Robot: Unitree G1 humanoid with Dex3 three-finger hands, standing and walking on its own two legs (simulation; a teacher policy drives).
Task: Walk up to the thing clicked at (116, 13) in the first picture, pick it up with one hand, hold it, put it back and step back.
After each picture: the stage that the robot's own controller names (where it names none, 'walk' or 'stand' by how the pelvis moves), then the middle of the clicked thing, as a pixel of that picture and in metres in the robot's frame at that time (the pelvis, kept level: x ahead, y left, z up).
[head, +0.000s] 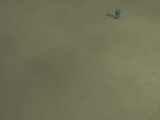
stand; (117, 14) +1.93 -0.51 -0.72
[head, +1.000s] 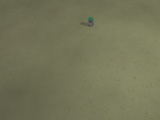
walk; (90, 21) +1.85 -0.03 -0.70
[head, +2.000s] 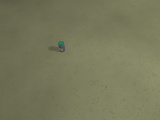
walk; (61, 46) +1.27 +0.27 -0.72
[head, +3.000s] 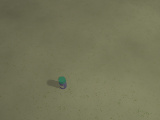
walk; (62, 82) +0.80 +0.22 -0.71
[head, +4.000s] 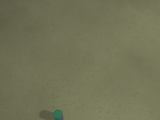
walk; (58, 116) +0.46 +0.18 -0.70
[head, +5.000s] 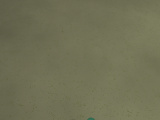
stand; out of the picture +0.41 -0.06 -0.69
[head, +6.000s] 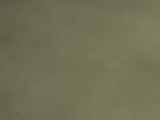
walk; out of the picture +0.40 -0.02 -0.72
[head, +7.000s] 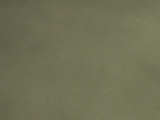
stand; out of the picture +0.31 +0.00 -0.72
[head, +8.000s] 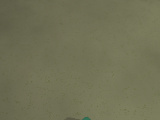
stand; out of the picture +0.36 -0.01 -0.71
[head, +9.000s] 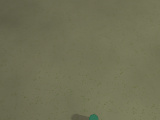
stand; out of the picture +0.36 -0.04 -0.70
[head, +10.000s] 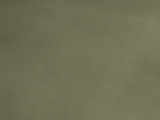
stand; out of the picture +0.37 -0.02 -0.72
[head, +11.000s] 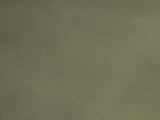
stand; out of the picture +0.39 -0.03 -0.72
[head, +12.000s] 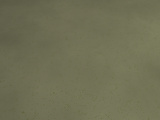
stand; out of the picture +0.38 -0.03 -0.73
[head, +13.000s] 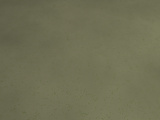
go down; out of the picture +0.38 -0.04 -0.73
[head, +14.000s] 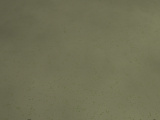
go down; out of the picture +0.37 -0.03 -0.66
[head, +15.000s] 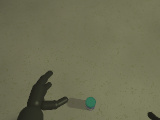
go down; (90, 103) +0.40 -0.04 -0.59
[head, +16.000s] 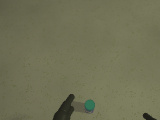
go down; (89, 106) +0.40 -0.04 -0.58
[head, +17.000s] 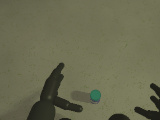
go down; (95, 97) +0.42 -0.04 -0.54
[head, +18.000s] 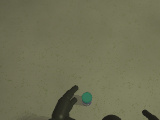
go down; (86, 99) +0.41 -0.04 -0.56
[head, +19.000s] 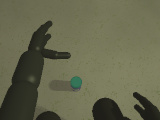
go down; (76, 84) +0.43 -0.04 -0.48
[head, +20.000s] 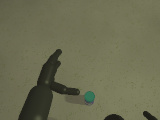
go down; (89, 98) +0.42 -0.04 -0.55
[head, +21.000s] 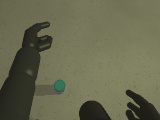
go down; (59, 87) +0.43 -0.03 -0.51
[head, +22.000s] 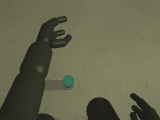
go down; (68, 83) +0.45 -0.04 -0.50
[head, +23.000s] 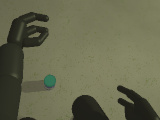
go down; (49, 82) +0.44 -0.03 -0.48
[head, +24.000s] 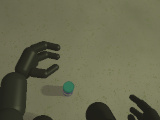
go down; (68, 89) +0.44 -0.04 -0.50
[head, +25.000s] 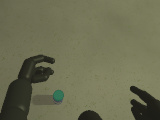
go down; (58, 97) +0.43 -0.03 -0.55
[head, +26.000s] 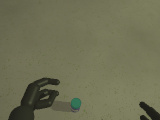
go down; (75, 105) +0.43 -0.04 -0.56
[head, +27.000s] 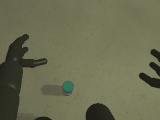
go down; (67, 88) +0.44 -0.04 -0.51
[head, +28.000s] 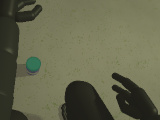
go down; (33, 66) +0.47 -0.03 -0.38
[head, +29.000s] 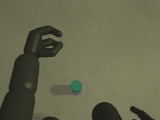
go down; (76, 88) +0.44 -0.04 -0.50
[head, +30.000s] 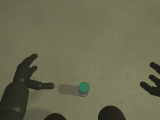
go down; (83, 89) +0.44 -0.05 -0.50
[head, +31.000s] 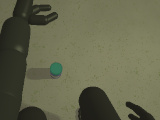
go down; (55, 70) +0.46 -0.04 -0.44
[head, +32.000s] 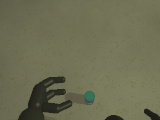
go down; (89, 98) +0.42 -0.04 -0.55
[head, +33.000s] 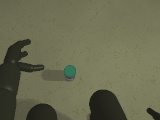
go down; (69, 73) +0.46 -0.03 -0.43
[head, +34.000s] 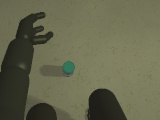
go down; (68, 69) +0.46 -0.04 -0.46
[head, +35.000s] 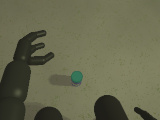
go down; (76, 79) +0.46 -0.04 -0.46
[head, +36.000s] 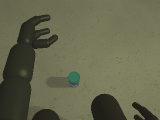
go down; (73, 79) +0.46 -0.04 -0.45
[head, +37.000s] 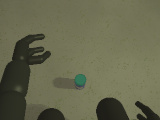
lift; (80, 82) +0.45 -0.04 -0.46
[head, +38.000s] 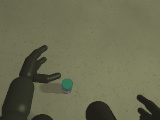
go down; (67, 86) +0.46 -0.03 -0.49
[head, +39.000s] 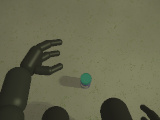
go down; (85, 81) +0.46 -0.05 -0.47
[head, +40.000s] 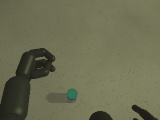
hold; (71, 96) +0.44 -0.03 -0.54
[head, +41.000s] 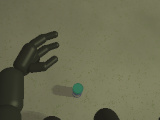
go down; (77, 90) +0.44 -0.04 -0.53
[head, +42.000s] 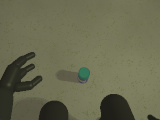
go down; (83, 75) +0.48 -0.04 -0.44
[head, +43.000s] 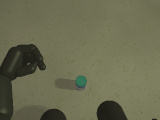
go down; (80, 83) +0.46 -0.03 -0.49
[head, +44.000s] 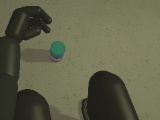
go down; (56, 52) +0.50 -0.01 -0.30
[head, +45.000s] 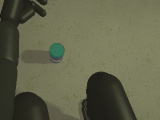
go down; (56, 53) +0.49 -0.02 -0.31
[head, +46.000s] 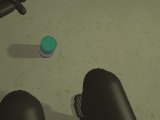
hold; (47, 47) +0.50 +0.00 -0.29
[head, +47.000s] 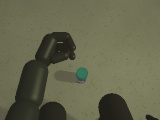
hold; (81, 75) +0.47 -0.04 -0.44
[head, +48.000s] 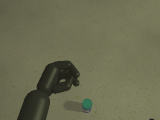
hold; (86, 106) +0.44 -0.04 -0.59
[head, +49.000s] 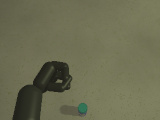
hold; (82, 109) +0.42 -0.03 -0.65
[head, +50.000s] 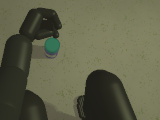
rest; (51, 48) +0.50 -0.02 -0.31
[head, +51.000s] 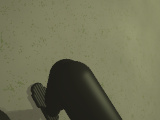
rest; out of the picture +0.51 +0.05 -0.30
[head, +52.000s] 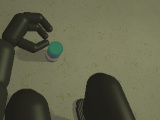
hold; (53, 52) +0.51 +0.00 -0.31
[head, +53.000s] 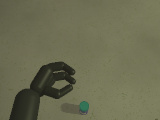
crouch; (83, 108) +0.43 -0.04 -0.62
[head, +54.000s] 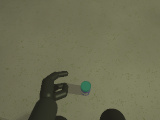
withdraw; (85, 88) +0.47 -0.04 -0.53
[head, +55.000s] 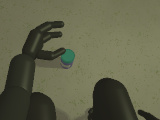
go down; (67, 59) +0.50 -0.04 -0.32
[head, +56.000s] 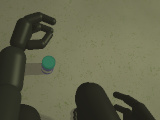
hold; (48, 65) +0.49 -0.03 -0.38
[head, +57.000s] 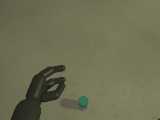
crouch; (83, 103) +0.46 -0.03 -0.58
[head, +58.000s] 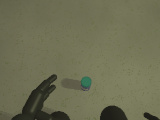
rise; (85, 84) +0.47 -0.03 -0.53
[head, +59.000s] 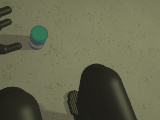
rise; (37, 38) +0.52 +0.01 -0.27
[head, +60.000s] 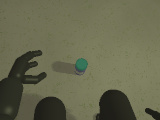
walk; (80, 67) +0.50 -0.04 -0.41
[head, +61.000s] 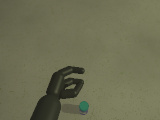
hold; (83, 108) +0.44 -0.04 -0.63
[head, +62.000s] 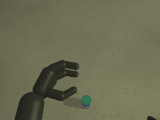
withdraw; (85, 102) +0.45 -0.04 -0.61
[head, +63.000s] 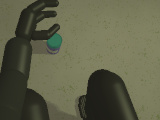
open; (53, 44) +0.52 -0.02 -0.30
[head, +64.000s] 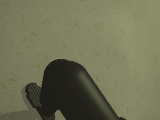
rest; out of the picture +0.53 +0.06 -0.30
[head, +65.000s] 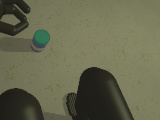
hold; (39, 41) +0.53 +0.01 -0.29
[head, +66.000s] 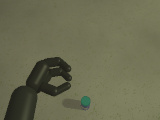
crouch; (85, 103) +0.46 -0.04 -0.60
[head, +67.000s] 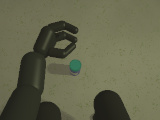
crouch; (75, 67) +0.49 -0.04 -0.44
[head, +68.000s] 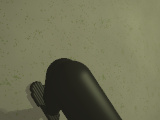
rest; out of the picture +0.54 +0.05 -0.29
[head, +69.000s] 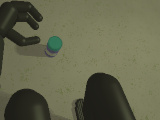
hold; (53, 47) +0.53 +0.00 -0.31
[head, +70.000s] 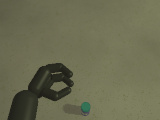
crouch; (85, 109) +0.45 -0.04 -0.63
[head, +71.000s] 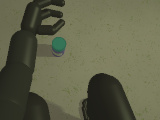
crouch; (58, 47) +0.52 -0.04 -0.34
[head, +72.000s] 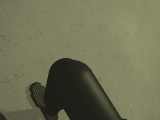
rest; out of the picture +0.54 +0.05 -0.29
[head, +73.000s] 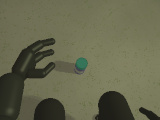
walk; (80, 66) +0.51 -0.05 -0.42
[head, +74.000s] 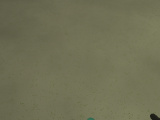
stand; out of the picture +0.44 -0.06 -0.66
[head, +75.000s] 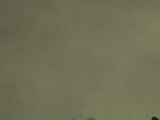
stand; out of the picture +0.43 -0.06 -0.66
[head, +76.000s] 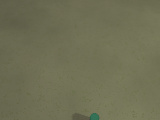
stand; out of the picture +0.44 -0.07 -0.68
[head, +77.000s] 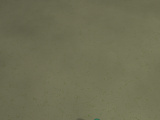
stand; out of the picture +0.44 -0.08 -0.72
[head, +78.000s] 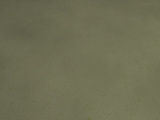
stand; out of the picture +0.43 -0.07 -0.72
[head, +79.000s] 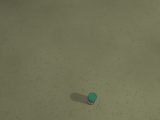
walk; (91, 98) +0.49 -0.12 -0.71
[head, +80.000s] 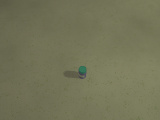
walk; (82, 72) +0.75 +0.01 -0.69
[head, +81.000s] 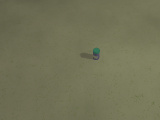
stand; (96, 54) +1.07 -0.08 -0.70
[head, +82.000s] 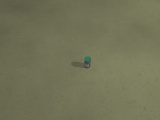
stand; (87, 62) +1.04 -0.05 -0.72
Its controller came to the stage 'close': yes
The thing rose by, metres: 0.00
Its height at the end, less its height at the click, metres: +0.00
